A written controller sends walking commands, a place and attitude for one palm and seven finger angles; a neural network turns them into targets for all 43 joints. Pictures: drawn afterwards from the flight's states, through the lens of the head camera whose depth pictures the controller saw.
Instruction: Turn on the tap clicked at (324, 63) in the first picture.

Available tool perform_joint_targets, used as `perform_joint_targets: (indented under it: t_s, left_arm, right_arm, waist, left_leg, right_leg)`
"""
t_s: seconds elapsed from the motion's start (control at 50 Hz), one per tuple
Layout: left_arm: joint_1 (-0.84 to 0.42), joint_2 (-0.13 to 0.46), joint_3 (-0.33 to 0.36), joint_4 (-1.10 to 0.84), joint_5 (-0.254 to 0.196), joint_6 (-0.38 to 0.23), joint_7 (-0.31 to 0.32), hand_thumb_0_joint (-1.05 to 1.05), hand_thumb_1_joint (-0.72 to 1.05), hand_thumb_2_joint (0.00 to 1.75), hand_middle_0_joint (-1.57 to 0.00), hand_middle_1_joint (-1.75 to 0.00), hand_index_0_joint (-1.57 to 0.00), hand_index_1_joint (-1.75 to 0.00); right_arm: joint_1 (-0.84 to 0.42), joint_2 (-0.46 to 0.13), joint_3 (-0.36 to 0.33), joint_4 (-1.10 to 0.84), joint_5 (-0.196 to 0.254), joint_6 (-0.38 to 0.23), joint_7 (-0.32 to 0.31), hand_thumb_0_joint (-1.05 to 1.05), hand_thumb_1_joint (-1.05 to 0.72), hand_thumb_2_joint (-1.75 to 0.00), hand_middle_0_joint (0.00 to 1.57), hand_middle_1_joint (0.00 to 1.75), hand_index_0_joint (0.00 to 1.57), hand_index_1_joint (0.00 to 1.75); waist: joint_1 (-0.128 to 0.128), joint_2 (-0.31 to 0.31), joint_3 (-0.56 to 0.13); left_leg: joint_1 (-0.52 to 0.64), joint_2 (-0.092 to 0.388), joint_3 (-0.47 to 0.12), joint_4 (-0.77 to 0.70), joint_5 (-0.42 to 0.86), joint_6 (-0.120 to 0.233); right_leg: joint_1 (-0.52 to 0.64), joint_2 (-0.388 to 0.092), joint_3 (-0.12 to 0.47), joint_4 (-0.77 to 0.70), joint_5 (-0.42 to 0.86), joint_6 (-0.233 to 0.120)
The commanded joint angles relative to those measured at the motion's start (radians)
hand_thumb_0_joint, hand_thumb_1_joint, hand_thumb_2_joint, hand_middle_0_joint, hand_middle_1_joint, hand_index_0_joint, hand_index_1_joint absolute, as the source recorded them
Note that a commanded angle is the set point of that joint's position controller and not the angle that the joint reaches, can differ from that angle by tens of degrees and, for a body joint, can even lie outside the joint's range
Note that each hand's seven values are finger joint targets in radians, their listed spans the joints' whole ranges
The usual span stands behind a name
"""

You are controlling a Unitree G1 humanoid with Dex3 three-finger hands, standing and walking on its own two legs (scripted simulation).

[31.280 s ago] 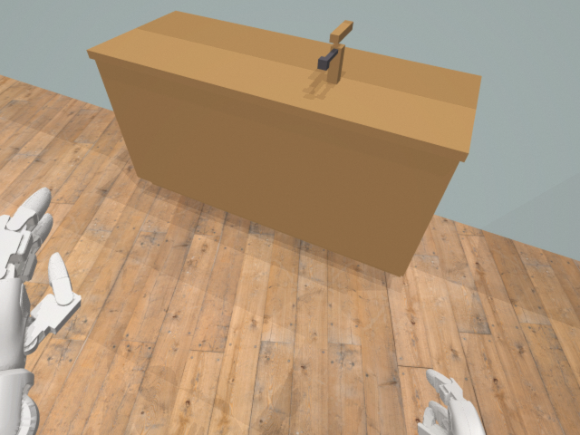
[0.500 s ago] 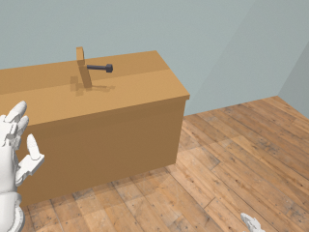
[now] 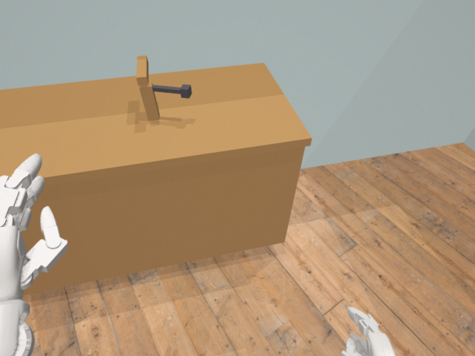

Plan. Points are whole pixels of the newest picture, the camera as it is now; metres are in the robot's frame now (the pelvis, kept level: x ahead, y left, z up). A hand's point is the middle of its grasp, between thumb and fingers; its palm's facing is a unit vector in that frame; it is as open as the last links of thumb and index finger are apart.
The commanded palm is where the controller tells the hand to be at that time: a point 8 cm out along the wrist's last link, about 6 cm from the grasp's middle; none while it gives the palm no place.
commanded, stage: stop stepping back and stand still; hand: left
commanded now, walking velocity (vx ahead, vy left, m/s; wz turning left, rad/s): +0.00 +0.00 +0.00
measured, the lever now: (185, 91) +0.79 +0.20 +0.05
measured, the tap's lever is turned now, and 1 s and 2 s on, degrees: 67 67 67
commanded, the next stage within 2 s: stand and check the lever's angle in 0.48 s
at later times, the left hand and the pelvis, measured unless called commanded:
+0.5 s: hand (55, 223) +0.24 +0.26 +0.16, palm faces +0.37 -0.85 -0.38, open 7.4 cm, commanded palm +0.19 +0.30 +0.18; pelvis +0.03 +0.02 +0.01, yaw -1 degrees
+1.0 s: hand (39, 224) +0.24 +0.28 +0.16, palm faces +0.38 -0.85 -0.36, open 7.4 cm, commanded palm +0.19 +0.32 +0.18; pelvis +0.02 +0.04 +0.01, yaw -1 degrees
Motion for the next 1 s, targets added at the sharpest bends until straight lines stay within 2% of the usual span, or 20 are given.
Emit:
perform_joint_targets:
  t_s: [0.0,0.04,0.06,0.1,0.12,0.18,0.22,0.28,0.3,0.38,0.56,0.6,0.64,0.7,0.74,0.8,0.84,0.9,0.94,0.98]
  left_arm:
    - [-0.036,0.215,0.152,-0.212,-0.019,-0.077,0.031,0.0,0.9,0.9,-0.2,-0.3,-0.2,-0.3]
    - [-0.027,0.203,0.141,-0.204,-0.025,-0.08,0.03,0.0,0.9,0.9,-0.2,-0.3,-0.2,-0.3]
    - [0.006,0.195,0.141,-0.159,-0.026,-0.072,0.027,0.0,0.9,0.9,-0.2,-0.3,-0.2,-0.3]
    - [-0.048,0.194,0.129,-0.202,-0.02,-0.073,0.02,0.0,0.9,0.9,-0.2,-0.3,-0.2,-0.3]
    - [-0.048,0.193,0.124,-0.193,-0.019,-0.074,0.022,0.0,0.9,0.9,-0.2,-0.3,-0.2,-0.3]
    - [-0.046,0.193,0.116,-0.211,-0.021,-0.073,0.023,0.0,0.9,0.9,-0.2,-0.3,-0.2,-0.3]
    - [-0.046,0.193,0.112,-0.229,-0.021,-0.074,0.024,0.0,0.9,0.9,-0.2,-0.3,-0.2,-0.3]
    - [-0.033,0.198,0.118,-0.234,-0.023,-0.072,0.025,0.0,0.9,0.9,-0.2,-0.3,-0.2,-0.3]
    - [-0.034,0.212,0.132,-0.243,-0.022,-0.074,0.026,0.0,0.9,0.9,-0.2,-0.3,-0.2,-0.3]
    - [-0.018,0.198,0.128,-0.204,-0.027,-0.069,0.024,0.0,0.9,0.9,-0.2,-0.3,-0.2,-0.3]
    - [-0.063,0.183,0.1,-0.201,-0.026,-0.061,0.019,0.0,0.9,0.9,-0.2,-0.3,-0.2,-0.3]
    - [-0.084,0.197,0.106,-0.213,-0.024,-0.06,0.02,0.0,0.9,0.9,-0.2,-0.3,-0.2,-0.3]
    - [-0.07,0.186,0.101,-0.188,-0.023,-0.06,0.021,0.0,0.9,0.9,-0.2,-0.3,-0.2,-0.3]
    - [-0.076,0.208,0.124,-0.207,-0.021,-0.064,0.023,0.0,0.9,0.9,-0.2,-0.3,-0.2,-0.3]
    - [-0.071,0.185,0.104,-0.205,-0.023,-0.066,0.021,0.0,0.9,0.9,-0.2,-0.3,-0.2,-0.3]
    - [-0.065,0.204,0.121,-0.215,-0.021,-0.069,0.023,0.0,0.9,0.9,-0.2,-0.3,-0.2,-0.3]
    - [-0.059,0.182,0.104,-0.208,-0.021,-0.071,0.021,0.0,0.9,0.9,-0.2,-0.3,-0.2,-0.3]
    - [-0.054,0.202,0.124,-0.202,-0.019,-0.072,0.022,0.0,0.9,0.9,-0.2,-0.3,-0.2,-0.3]
    - [-0.05,0.183,0.108,-0.194,-0.02,-0.073,0.02,0.0,0.9,0.9,-0.2,-0.3,-0.2,-0.3]
    - [-0.055,0.176,0.101,-0.199,-0.02,-0.074,0.019,0.0,0.9,0.9,-0.2,-0.3,-0.2,-0.3]
  right_arm:
    - [-0.1,-0.113,-0.049,-0.166,0.003,-0.053,-0.017,0.0,-0.9,-0.9,0.2,0.3,0.2,0.3]
    - [-0.111,-0.135,-0.06,-0.175,0.008,-0.04,-0.025,0.0,-0.9,-0.9,0.2,0.3,0.2,0.3]
    - [-0.111,-0.134,-0.061,-0.176,0.011,-0.034,-0.028,0.0,-0.9,-0.9,0.2,0.3,0.2,0.3]
    - [-0.131,-0.133,-0.057,-0.182,0.009,-0.031,-0.032,0.0,-0.9,-0.9,0.2,0.3,0.2,0.3]
    - [-0.126,-0.135,-0.056,-0.181,0.009,-0.032,-0.033,0.0,-0.9,-0.9,0.2,0.3,0.2,0.3]
    - [-0.128,-0.142,-0.062,-0.19,0.01,-0.034,-0.034,0.0,-0.9,-0.9,0.2,0.3,0.2,0.3]
    - [-0.131,-0.142,-0.062,-0.193,0.009,-0.035,-0.033,0.0,-0.9,-0.9,0.2,0.3,0.2,0.3]
    - [-0.132,-0.144,-0.062,-0.198,0.007,-0.029,-0.032,0.0,-0.9,-0.9,0.2,0.3,0.2,0.3]
    - [-0.133,-0.145,-0.063,-0.198,0.005,-0.028,-0.034,0.0,-0.9,-0.9,0.2,0.3,0.2,0.3]
    - [-0.132,-0.137,-0.058,-0.202,0.006,-0.015,-0.034,0.0,-0.9,-0.9,0.2,0.3,0.2,0.3]
    - [-0.137,-0.139,-0.051,-0.204,0.004,-0.009,-0.036,0.0,-0.9,-0.9,0.2,0.3,0.2,0.3]
    - [-0.145,-0.144,-0.051,-0.204,0.0,-0.009,-0.038,0.0,-0.9,-0.9,0.2,0.3,0.2,0.3]
    - [-0.142,-0.138,-0.047,-0.203,0.001,-0.008,-0.038,0.0,-0.9,-0.9,0.2,0.3,0.2,0.3]
    - [-0.142,-0.141,-0.051,-0.202,-0.002,-0.009,-0.04,0.0,-0.9,-0.9,0.2,0.3,0.2,0.3]
    - [-0.142,-0.138,-0.049,-0.202,0.001,-0.01,-0.037,0.0,-0.9,-0.9,0.2,0.3,0.2,0.3]
    - [-0.145,-0.142,-0.051,-0.204,-0.002,-0.012,-0.04,0.0,-0.9,-0.9,0.2,0.3,0.2,0.3]
    - [-0.141,-0.141,-0.05,-0.204,0.001,-0.014,-0.038,0.0,-0.9,-0.9,0.2,0.3,0.2,0.3]
    - [-0.141,-0.144,-0.053,-0.202,-0.001,-0.013,-0.04,0.0,-0.9,-0.9,0.2,0.3,0.2,0.3]
    - [-0.14,-0.14,-0.052,-0.202,0.001,-0.013,-0.038,0.0,-0.9,-0.9,0.2,0.3,0.2,0.3]
    - [-0.14,-0.142,-0.053,-0.201,0.001,-0.014,-0.038,0.0,-0.9,-0.9,0.2,0.3,0.2,0.3]
  waist:
    - [-0.005,-0.024,-0.11]
    - [0.006,-0.011,-0.117]
    - [0.002,-0.025,-0.109]
    - [-0.001,0.058,-0.094]
    - [0.002,0.039,-0.096]
    - [0.005,0.005,-0.13]
    - [0.005,0.041,-0.137]
    - [0.007,0.033,-0.137]
    - [0.007,0.052,-0.142]
    - [0.006,0.015,-0.128]
    - [0.008,0.029,-0.125]
    - [0.007,0.047,-0.109]
    - [0.01,0.03,-0.102]
    - [0.01,0.038,-0.12]
    - [0.009,0.032,-0.12]
    - [0.01,0.07,-0.125]
    - [0.011,0.055,-0.125]
    - [0.011,0.054,-0.123]
    - [0.011,0.032,-0.116]
    - [0.009,0.045,-0.118]
  left_leg:
    - [0.076,0.018,-0.024,-0.183,0.118,0.013]
    - [0.114,0.064,-0.067,-0.238,0.165,0.025]
    - [0.104,0.062,-0.063,-0.222,0.184,0.028]
    - [0.101,0.06,-0.057,-0.239,0.219,0.027]
    - [0.095,0.064,-0.063,-0.245,0.237,0.025]
    - [0.117,0.057,-0.049,-0.227,0.288,0.022]
    - [0.128,0.057,-0.045,-0.231,0.321,0.017]
    - [0.12,0.056,-0.048,-0.241,0.313,0.014]
    - [0.124,0.056,-0.051,-0.244,0.325,0.013]
    - [0.1,0.05,-0.041,-0.249,0.274,0.01]
    - [0.106,0.048,-0.039,-0.275,0.256,0.009]
    - [0.092,0.042,-0.043,-0.286,0.229,0.007]
    - [0.079,0.043,-0.047,-0.296,0.203,0.01]
    - [0.079,0.036,-0.046,-0.296,0.196,0.008]
    - [0.084,0.039,-0.043,-0.298,0.2,0.008]
    - [0.083,0.043,-0.05,-0.309,0.22,0.006]
    - [0.074,0.05,-0.053,-0.314,0.231,0.004]
    - [0.062,0.045,-0.053,-0.314,0.219,0.003]
    - [0.056,0.045,-0.05,-0.312,0.204,0.004]
    - [0.061,0.04,-0.044,-0.307,0.19,0.004]
  right_leg:
    - [0.082,-0.199,0.237,-0.185,0.062,-0.009]
    - [0.079,-0.128,0.19,-0.175,0.045,0.033]
    - [0.084,-0.114,0.176,-0.173,0.074,0.042]
    - [0.089,-0.107,0.155,-0.157,0.134,0.042]
    - [0.104,-0.099,0.146,-0.151,0.151,0.044]
    - [0.135,-0.103,0.144,-0.151,0.225,0.045]
    - [0.139,-0.105,0.142,-0.143,0.255,0.041]
    - [0.143,-0.096,0.133,-0.146,0.246,0.043]
    - [0.144,-0.096,0.135,-0.143,0.253,0.04]
    - [0.143,-0.092,0.135,-0.165,0.232,0.044]
    - [0.14,-0.079,0.122,-0.177,0.219,0.049]
    - [0.13,-0.078,0.125,-0.186,0.194,0.046]
    - [0.134,-0.074,0.118,-0.19,0.175,0.049]
    - [0.147,-0.075,0.12,-0.195,0.177,0.047]
    - [0.145,-0.072,0.113,-0.191,0.181,0.05]
    - [0.15,-0.067,0.1,-0.176,0.191,0.052]
    - [0.16,-0.062,0.089,-0.165,0.197,0.055]
    - [0.165,-0.063,0.089,-0.169,0.196,0.055]
    - [0.162,-0.064,0.091,-0.173,0.192,0.056]
    - [0.155,-0.066,0.098,-0.18,0.19,0.054]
